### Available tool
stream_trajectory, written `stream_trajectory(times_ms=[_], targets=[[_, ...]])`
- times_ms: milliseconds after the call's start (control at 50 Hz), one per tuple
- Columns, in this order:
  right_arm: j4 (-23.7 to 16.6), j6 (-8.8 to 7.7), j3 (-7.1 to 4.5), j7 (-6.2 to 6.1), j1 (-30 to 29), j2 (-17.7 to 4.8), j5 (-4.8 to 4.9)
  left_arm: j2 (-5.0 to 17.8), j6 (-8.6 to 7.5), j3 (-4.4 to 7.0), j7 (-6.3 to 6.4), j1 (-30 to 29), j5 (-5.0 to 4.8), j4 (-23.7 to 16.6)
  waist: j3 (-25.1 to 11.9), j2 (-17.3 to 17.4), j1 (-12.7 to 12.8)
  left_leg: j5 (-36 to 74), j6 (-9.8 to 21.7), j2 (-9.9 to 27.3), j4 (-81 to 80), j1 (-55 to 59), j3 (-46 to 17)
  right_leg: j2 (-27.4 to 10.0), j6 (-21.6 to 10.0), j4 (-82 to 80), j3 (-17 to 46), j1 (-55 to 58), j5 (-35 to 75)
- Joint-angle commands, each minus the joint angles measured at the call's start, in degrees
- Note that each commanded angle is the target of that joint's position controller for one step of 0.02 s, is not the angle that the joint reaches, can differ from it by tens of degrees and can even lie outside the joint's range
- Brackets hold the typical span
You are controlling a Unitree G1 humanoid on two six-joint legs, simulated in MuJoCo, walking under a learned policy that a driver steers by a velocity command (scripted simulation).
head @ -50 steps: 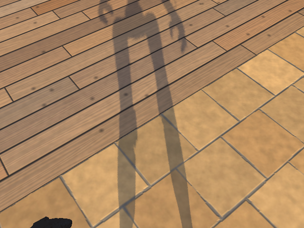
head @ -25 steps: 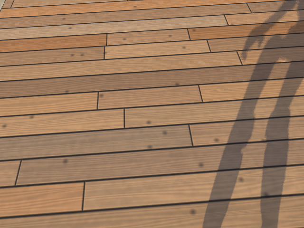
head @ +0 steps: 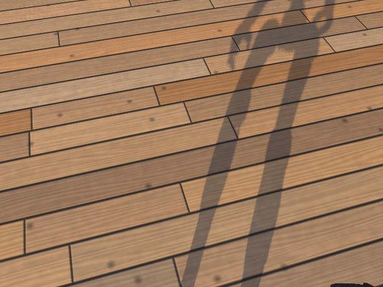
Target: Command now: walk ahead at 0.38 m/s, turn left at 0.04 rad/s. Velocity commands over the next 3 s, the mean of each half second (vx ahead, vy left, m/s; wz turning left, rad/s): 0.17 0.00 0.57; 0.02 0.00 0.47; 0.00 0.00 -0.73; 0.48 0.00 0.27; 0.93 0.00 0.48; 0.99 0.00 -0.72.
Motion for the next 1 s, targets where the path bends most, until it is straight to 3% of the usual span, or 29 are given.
stream_trajectory(times_ms=[20, 80, 120, 160, 200, 220, 240, 260, 280, 300, 320, 340, 400, 440, 480, 580, 620, 640, 660, 680, 700, 720, 740, 780, 800, 860, 880, 920, 1000], targets=[[-0.97, 0.74, -0.66, -0.47, 5.71, -2.71, -0.23, 6.25, -3.16, 0.76, 0.84, -6.25, 0.26, -4.30, -3.35, -0.36, -4.40, 9.69, -0.87, -0.39, -19.27, 11.61, 6.12, -11.97, -4.82, -9.21, 2.65, -10.69, 45.16], [-1.36, 0.40, -1.10, 1.10, -0.12, -3.26, 0.50, 7.27, -2.61, 0.99, 2.58, -1.89, -0.22, -3.04, -7.57, -2.71, 1.09, 30.81, -0.48, -2.61, -34.48, 9.94, 6.54, -12.64, 0.19, -7.17, -0.48, 1.84, 39.43], [-2.97, 0.34, -2.22, 2.51, -2.79, -5.25, 0.65, 7.64, -1.18, 1.12, 3.65, -2.36, -0.14, -2.82, -7.67, -4.51, 1.77, 32.86, 0.08, -2.92, -38.67, 7.97, 6.71, -13.88, 2.53, -4.46, -1.16, 6.73, 35.41], [-3.27, 0.19, -3.65, 3.81, -0.44, -7.18, 0.33, 7.94, 0.47, 1.43, 4.53, -4.32, 0.25, -3.51, -8.63, -5.39, 0.18, 29.02, 1.10, -4.67, -39.32, 9.41, 8.16, -15.07, 3.81, 1.59, -1.77, 9.02, 38.54], [-0.52, 0.21, -5.41, 4.13, 11.49, -8.90, -0.06, 7.80, 2.32, 1.76, 5.43, -8.96, 0.30, -5.85, -11.90, -5.74, -5.53, 22.05, 3.31, -7.80, -38.87, 17.84, 9.62, -15.44, 5.43, 14.96, -2.76, 7.74, 47.55], [1.44, 0.14, -6.50, 3.51, 21.36, -10.36, -0.15, 7.51, 2.89, 1.67, 5.55, -13.07, 0.37, -7.86, -13.99, -2.38, -11.46, 27.96, 6.90, -5.87, -44.20, 27.39, 4.92, -12.31, 7.66, 30.98, -3.69, 1.76, 39.59], [1.10, 0.21, -6.44, 2.46, 20.68, -12.19, -0.07, 1.46, 3.08, 0.21, 4.30, -9.81, 2.73, -9.36, -14.14, 12.93, -6.55, 51.35, 11.85, 4.22, -43.69, 36.62, -11.26, -2.59, 9.57, 48.87, -4.27, -12.21, -16.74], [-3.23, 0.32, -6.78, 1.90, 14.11, -16.47, -3.28, 0.44, 2.79, -0.43, 2.96, -0.10, 0.99, -10.40, -24.20, 18.90, -0.64, 47.04, 26.45, 16.94, -46.43, 50.24, -41.09, 2.51, 13.12, 67.20, 7.19, -27.20, -30.34], [-6.88, 1.55, -7.37, 1.23, 8.10, -14.45, -2.70, 6.30, 2.38, 0.05, 2.03, -0.70, 0.03, -9.65, -28.03, 10.17, -2.83, 27.49, 24.98, 16.44, -49.85, 48.63, -41.69, -2.54, 10.79, 68.07, 12.96, -28.21, -23.03], [-8.13, 2.85, -6.29, 0.38, 5.80, -10.59, -1.34, 7.79, 2.56, 0.49, 1.91, -8.69, 0.08, -11.23, -20.93, 1.81, -4.39, 17.28, 21.37, 12.20, -51.02, 39.92, -35.31, -3.93, 9.83, 64.17, 11.88, -28.59, -18.27], [-8.25, 3.84, -5.72, -0.06, 4.81, -9.42, -0.02, 6.21, 2.96, 0.40, 2.25, -11.94, 0.89, -12.01, -15.58, -5.14, -2.96, 11.45, 18.16, 8.50, -53.03, 31.45, -30.83, -5.35, 9.64, 59.24, 10.75, -27.48, -15.51], [-8.43, 4.38, -5.70, -0.46, 4.17, -9.64, 0.51, 5.46, 3.41, 0.28, 2.51, -12.77, 1.39, -12.95, -13.23, -4.48, -1.80, 10.36, 17.09, 6.19, -54.00, 25.74, -28.70, -5.83, 9.79, 54.30, 10.61, -25.21, -14.10], [-8.72, 6.07, -6.36, -1.14, 3.22, -9.52, 0.36, 3.10, 3.58, 0.26, 2.40, -12.11, 0.80, -12.21, -10.07, 1.07, -0.41, 18.64, 13.70, -0.53, -53.92, 18.78, -21.07, -5.17, 10.92, 37.16, 7.65, -18.81, -13.15], [-8.12, 6.97, -7.21, -1.98, 5.03, -10.96, 0.44, 2.23, 3.30, 0.32, 2.80, -13.05, 0.57, -11.77, -13.28, 2.49, -1.15, 25.26, 13.31, -0.69, -51.92, 20.95, -21.38, -4.17, 12.43, 30.42, 8.06, -16.55, -11.68], [-8.26, 7.96, -7.83, -2.63, 4.87, -11.69, 0.78, 2.52, 3.34, 0.62, 3.08, -13.65, 0.12, -11.21, -15.05, 4.58, -1.73, 21.92, 12.03, -0.88, -51.06, 21.95, -22.42, -4.05, 12.97, 25.83, 9.09, -14.97, -7.99], [-9.09, 9.44, -8.33, -2.67, 4.14, -10.82, 0.75, 3.25, 2.66, 1.72, 2.89, -16.69, -0.45, -10.82, -12.59, 9.37, -3.84, 9.21, 9.39, -2.08, -50.73, 21.92, -27.61, -3.75, 11.84, 14.47, 10.39, -10.70, -5.91], [-9.58, 9.64, -8.44, -2.47, 3.20, -10.58, 0.96, 4.21, 2.00, 2.50, 2.44, -15.05, -0.59, -10.00, -12.00, 10.54, -3.10, 8.01, 8.32, -2.77, -49.13, 21.80, -30.05, -4.35, 10.71, 6.45, 10.62, -6.02, -4.25], [-10.00, 9.68, -8.30, -2.35, 1.89, -10.21, 1.38, 4.71, 1.75, 3.01, 2.35, -12.78, -0.50, -9.00, -11.83, 10.14, -1.61, 5.77, 7.11, -4.32, -47.08, 20.09, -29.61, -5.68, 9.89, -0.32, 9.84, -1.31, 0.64], [-9.88, 9.79, -7.66, -2.16, 3.82, -8.09, 1.56, 6.51, 1.93, 3.68, 2.47, -11.93, 0.05, -8.60, -13.58, 5.17, -2.33, -7.31, 5.09, -7.80, -40.58, 15.45, -26.17, -12.59, 7.19, -4.39, 13.44, 6.21, 3.33], [-10.07, 9.79, -6.99, -2.10, 6.43, -5.68, 1.50, 10.52, 2.72, 4.30, 2.75, -13.41, 1.55, -10.08, -13.60, -8.10, -4.52, -17.59, 2.39, -15.01, -27.10, 5.36, -14.51, -25.57, 0.51, -5.52, 25.75, 11.29, 7.07], [-11.39, 8.67, -8.31, -1.32, 5.91, -10.28, 1.01, 10.17, 2.66, 4.54, 2.61, -13.68, 3.55, -10.34, -12.17, -17.46, -5.22, -16.92, -0.35, -13.31, -13.77, -0.94, -9.95, -32.79, -5.89, -8.64, 36.34, 6.75, 7.00], [-9.78, 8.40, -9.31, -0.97, 6.00, -14.37, 0.77, 6.83, 2.53, 3.89, 3.07, -17.18, 2.94, -11.94, -9.53, -12.89, -5.52, -11.58, -2.06, -9.10, -6.90, -1.91, -7.88, -30.94, -5.56, -8.50, 31.04, 4.73, 4.23], [-7.80, 8.72, -9.23, -1.13, 6.37, -14.15, 0.58, 4.45, 2.75, 3.21, 3.47, -18.03, 1.99, -12.20, -8.13, -8.29, -5.01, -7.58, -2.55, -8.37, -4.38, -0.05, -6.92, -26.05, -3.29, -6.72, 25.10, 2.30, 1.34], [-6.14, 9.34, -7.51, -1.64, 7.51, -9.22, -0.38, 4.23, 3.35, 2.32, 3.70, -16.47, 0.58, -11.76, -6.17, -4.06, -4.15, -5.67, -3.58, -9.51, 4.11, 0.48, -5.29, -22.62, -3.18, -5.47, 21.03, 0.36, 7.09], [-6.26, 9.10, -6.75, -1.73, 6.75, -7.58, -0.26, 4.52, 3.50, 2.02, 3.58, -15.20, 0.72, -11.28, -5.77, -3.78, -3.77, -5.93, -3.89, -9.84, 4.52, 1.52, -4.21, -21.71, -3.82, -5.55, 19.57, -0.37, 11.29], [-6.30, 8.15, -4.63, -2.09, 4.57, -3.31, -0.96, 2.54, 3.65, 0.88, 2.43, -13.49, 0.61, -9.86, -7.92, -7.38, -3.40, -6.11, -5.24, -5.62, -12.04, 6.06, -1.03, -17.90, -3.07, -4.46, 16.62, 3.44, 11.85], [-6.55, 7.92, -4.35, -2.02, 3.08, -2.90, -1.21, 4.28, 4.03, 1.51, 2.12, -13.32, -0.11, -9.96, -7.52, -9.84, -2.54, -7.16, -5.77, -4.92, -19.30, 9.26, 1.70, -16.49, -2.66, -4.38, 16.52, 3.06, 11.15], [-6.98, 7.51, -4.98, -2.04, -0.09, -4.72, -0.13, 10.30, 4.91, 3.70, 2.07, -9.17, -0.64, -9.41, -6.59, -13.56, 0.05, -9.12, -6.13, -6.79, -26.88, 11.49, 3.28, -17.36, -3.76, -3.71, 20.81, 4.59, 11.83], [-4.60, 6.53, -5.55, -2.01, 2.24, -5.91, 1.05, 10.10, 5.17, 4.32, 2.50, -8.24, -1.92, -9.62, -8.93, -13.60, -1.40, -3.36, -3.56, -7.97, -41.74, 16.43, 0.10, -19.01, -3.71, -2.47, 29.63, 8.78, 15.22]])
Next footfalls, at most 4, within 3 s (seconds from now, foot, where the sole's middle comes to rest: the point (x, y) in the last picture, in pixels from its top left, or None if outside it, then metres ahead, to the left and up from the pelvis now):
0.22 left None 0.36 0.12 -0.77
0.66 right None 0.44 -0.06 -0.77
1.06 left None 0.25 0.10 -0.77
1.46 right None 0.41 -0.15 -0.77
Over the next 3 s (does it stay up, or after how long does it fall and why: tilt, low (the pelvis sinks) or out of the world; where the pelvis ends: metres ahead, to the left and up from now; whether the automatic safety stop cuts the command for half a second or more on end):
stays up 1.24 0.53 -0.01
